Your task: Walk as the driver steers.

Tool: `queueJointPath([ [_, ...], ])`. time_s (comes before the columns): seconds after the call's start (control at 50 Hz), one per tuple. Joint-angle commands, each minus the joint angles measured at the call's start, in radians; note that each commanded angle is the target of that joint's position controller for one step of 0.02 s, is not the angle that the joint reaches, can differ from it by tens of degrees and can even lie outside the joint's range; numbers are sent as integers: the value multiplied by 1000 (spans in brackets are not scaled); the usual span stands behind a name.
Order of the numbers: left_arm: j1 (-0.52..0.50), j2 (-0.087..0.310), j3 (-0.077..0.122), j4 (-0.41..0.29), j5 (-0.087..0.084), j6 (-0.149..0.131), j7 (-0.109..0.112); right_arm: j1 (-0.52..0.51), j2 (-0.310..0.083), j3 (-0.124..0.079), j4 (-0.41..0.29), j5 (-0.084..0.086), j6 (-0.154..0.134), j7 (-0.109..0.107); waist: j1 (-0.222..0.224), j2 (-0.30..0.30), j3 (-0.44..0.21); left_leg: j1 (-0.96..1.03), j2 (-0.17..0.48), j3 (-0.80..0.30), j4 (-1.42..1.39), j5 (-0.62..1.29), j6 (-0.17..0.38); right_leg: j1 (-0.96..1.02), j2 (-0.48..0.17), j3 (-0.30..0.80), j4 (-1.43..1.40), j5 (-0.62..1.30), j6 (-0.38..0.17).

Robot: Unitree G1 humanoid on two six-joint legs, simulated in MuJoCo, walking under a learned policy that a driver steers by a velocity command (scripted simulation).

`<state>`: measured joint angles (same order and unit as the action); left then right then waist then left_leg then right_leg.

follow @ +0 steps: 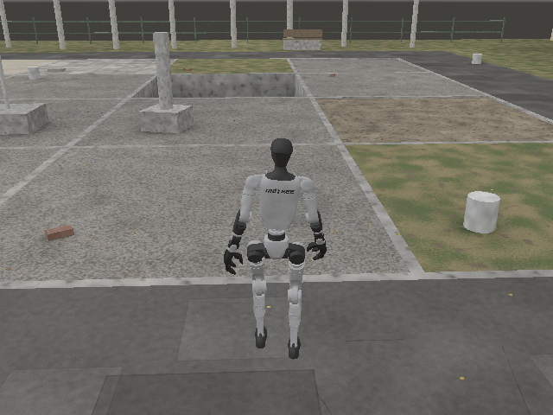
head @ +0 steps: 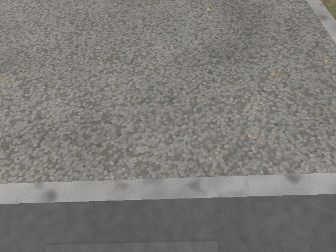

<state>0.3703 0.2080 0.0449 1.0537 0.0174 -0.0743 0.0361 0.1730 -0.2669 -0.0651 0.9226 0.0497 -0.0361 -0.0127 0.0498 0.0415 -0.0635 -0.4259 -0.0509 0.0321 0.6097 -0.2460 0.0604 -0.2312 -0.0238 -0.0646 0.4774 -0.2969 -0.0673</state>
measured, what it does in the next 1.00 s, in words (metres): walks ahead: left foot, then right foot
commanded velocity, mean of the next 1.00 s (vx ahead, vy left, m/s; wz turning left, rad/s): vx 0.91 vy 0.00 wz -0.01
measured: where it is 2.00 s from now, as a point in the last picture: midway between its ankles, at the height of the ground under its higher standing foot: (196, 105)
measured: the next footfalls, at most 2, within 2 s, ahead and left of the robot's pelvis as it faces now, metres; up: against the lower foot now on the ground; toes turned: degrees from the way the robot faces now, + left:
left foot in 0.44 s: +0.34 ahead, +0.23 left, +0.00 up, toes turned +6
right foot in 0.96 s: +0.86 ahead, +0.07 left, +0.00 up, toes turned +1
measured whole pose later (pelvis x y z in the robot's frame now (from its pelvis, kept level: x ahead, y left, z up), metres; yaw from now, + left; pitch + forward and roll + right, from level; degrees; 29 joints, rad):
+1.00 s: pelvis +0.65 +0.13 -0.04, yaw +1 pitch +2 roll -1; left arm -0.02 0.22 0.03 0.70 -0.04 -0.11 -0.06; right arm 0.50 -0.22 -0.02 1.04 -0.03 -0.07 -0.01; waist -0.01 0.02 0.04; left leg 0.16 0.01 0.05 0.72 -0.39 0.04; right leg -0.61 0.06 -0.11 0.62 -0.04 -0.14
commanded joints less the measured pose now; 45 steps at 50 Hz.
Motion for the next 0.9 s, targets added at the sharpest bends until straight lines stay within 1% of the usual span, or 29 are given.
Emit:
queueJointPath([
  [0.02, 50, 148, 31, -34, -12, -49, 0, -125, -12, 14, -137, -2, -51, 24, -36, -268, 204, -623, 93, -167, 395, 16, 47, 196, -407, 656, -416, -558, -170],
  [0.04, 4, 130, 28, -57, -21, -61, -7, -102, -47, 6, -127, -16, -57, 27, -60, -201, 184, -617, 109, -174, 417, 88, 36, 208, -367, 577, -400, -449, -139],
  [0.06, -4, 122, 25, -66, -28, -63, -17, -96, -56, 0, -115, -36, -57, 27, -64, -156, 140, -569, 124, -142, 416, 128, 17, 203, -319, 474, -390, -357, -107],
  [0.08, 9, 123, 25, -72, -31, -64, -22, -112, -58, -3, -116, -50, -58, 25, -52, -132, 120, -523, 126, -103, 416, 187, -8, 179, -285, 398, -389, -272, -90],
  [0.1, 51, 107, 20, -65, -32, -66, -24, -130, -48, -4, -115, -53, -55, 24, -34, -129, 108, -495, 128, -77, 422, 232, -27, 169, -263, 344, -392, -205, -87],
  [0.14, 126, 90, 12, -49, -28, -63, -23, -164, -18, -1, -124, -38, -47, 22, -5, -151, 120, -483, 139, -51, 396, 281, -49, 167, -240, 273, -402, -124, -91],
  [0.2, 172, 109, 10, -55, -23, -54, -15, -231, -1, 2, -145, -21, -47, 25, 28, -175, 152, -440, 143, -19, 271, 315, -63, 174, -233, 209, -429, -60, -88],
  [0.26, 196, 133, 14, -58, -27, -47, -8, -300, 6, 7, -164, -8, -56, 42, 55, -198, 192, -383, 137, 12, 140, 316, -65, 199, -250, 162, -447, -34, -86],
  [0.32, 201, 147, 24, -54, -35, -39, -6, -332, -1, 9, -179, -1, -64, 62, 56, -210, 238, -329, 137, 22, 40, 263, -48, 237, -277, 119, -448, -12, -89],
  [0.38, 195, 160, 39, -49, -47, -24, -10, -328, -15, 10, -187, -7, -70, 76, 36, -216, 266, -238, 124, 44, -38, 141, -3, 271, -307, 89, -410, 39, -93],
  [0.4, 181, 171, 44, -51, -43, -20, -12, -285, -34, 3, -181, -8, -71, 77, 2, -228, 248, -164, 103, 62, -48, 87, 19, 273, -314, 78, -354, 171, -95],
  [0.42, 156, 180, 47, -53, -33, -15, -13, -165, -67, -15, -152, -5, -70, 71, -73, -238, 185, -16, 64, 92, -35, 30, 41, 251, -298, 43, -208, 410, -88],
  [0.44, 125, 163, 38, -60, -20, -10, -15, 84, -124, -49, -78, 4, -66, 60, -197, -210, 40, 292, 26, 108, -6, 17, 72, 146, -249, -15, 79, 662, -65],
  [0.46, 84, 126, 20, -103, -6, -16, -18, 338, -229, -79, -17, -1, -58, 42, -305, -28, -164, 690, 203, -146, 10, -144, 118, -149, -191, -13, 512, 518, -30],
  [0.48, 147, -48, -20, -150, -34, -56, -28, 402, -294, -79, 1, -32, -66, 51, -212, 363, -311, 898, 392, -702, -262, -675, 224, -490, 17, 115, 850, -213, 2],
  [0.5, 58, 59, 7, -156, -78, -87, -23, 357, -176, -45, 7, -40, -83, 59, -225, 283, -251, 825, 414, -843, -404, -700, 182, -604, 13, 242, 1012, -201, -43],
  [0.52, -45, 105, 21, -189, -101, -99, -25, 301, -106, -25, 12, -37, -90, 65, -205, 192, -111, 732, 409, -703, -378, -544, 145, -707, -37, 217, 1048, -115, -73],
  [0.54, -96, 96, 17, -206, -83, -101, -22, 224, -67, -9, 5, -41, -92, 71, -162, 58, -57, 586, 380, -573, -363, -381, 133, -672, -93, 191, 1006, -22, -83],
  [0.56, -103, 74, 18, -216, -58, -93, -21, 148, -35, 1, 2, -53, -92, 77, -104, 17, -3, 439, 328, -461, -359, -279, 124, -617, -136, 174, 947, 75, -78],
  [0.58, -66, 44, 15, -216, -54, -74, -29, 109, 1, 13, 6, -68, -92, 78, -53, 50, 14, 333, 289, -380, -361, -230, 120, -558, -166, 175, 921, 129, -76],
  [0.6, -41, 23, 12, -212, -57, -52, -37, 96, 18, 18, 12, -65, -90, 75, -28, 64, 39, 272, 265, -322, -382, -194, 121, -537, -179, 167, 904, 148, -71],
  [0.64, -63, 21, 8, -226, -55, -22, -36, 115, 5, 23, 31, -53, -94, 63, -4, 33, 115, 185, 255, -255, -438, -125, 133, -575, -190, 150, 859, 173, -44],
  [0.66, -102, 33, 7, -241, -45, -16, -34, 134, -6, 25, 37, -53, -97, 55, -6, 15, 150, 169, 251, -231, -459, -74, 141, -614, -190, 143, 817, 215, -26],
  [0.7, -217, 62, 7, -284, -29, -20, -33, 187, -23, 28, 48, -53, -98, 37, -34, -16, 206, 174, 239, -182, -499, 52, 146, -670, -179, 118, 651, 315, 6],
  [0.72, -278, 68, 5, -303, -27, -27, -37, 217, -23, 32, 51, -53, -97, 28, -53, -29, 221, 181, 226, -150, -517, 115, 139, -661, -164, 93, 551, 375, 14],
  [0.78, -425, 46, -9, -349, -37, -49, -66, 322, -41, 38, 67, -42, -95, 5, -104, -48, 240, 253, 210, -74, -573, 234, 112, -574, -109, 21, 295, 539, 6],
  [0.84, -538, 41, -15, -400, -52, -63, -102, 399, -60, 39, 84, -34, -82, -7, -120, -37, 266, 421, 233, -28, -573, 384, 92, -537, -54, -4, 96, 541, -17],
  [0.86, -557, 48, -14, -416, -55, -67, -112, 403, -74, 36, 83, -36, -76, -8, -110, -16, 258, 480, 246, -15, -547, 495, 86, -513, -30, -15, 51, 514, -28],
  [0.9, -541, 88, 2, -437, -62, -67, -118, 399, -117, 24, 77, -56, -68, -11, -64, 56, 185, 601, 276, -3, -430, 939, 74, -417, 47, -58, 46, 412, -55],
])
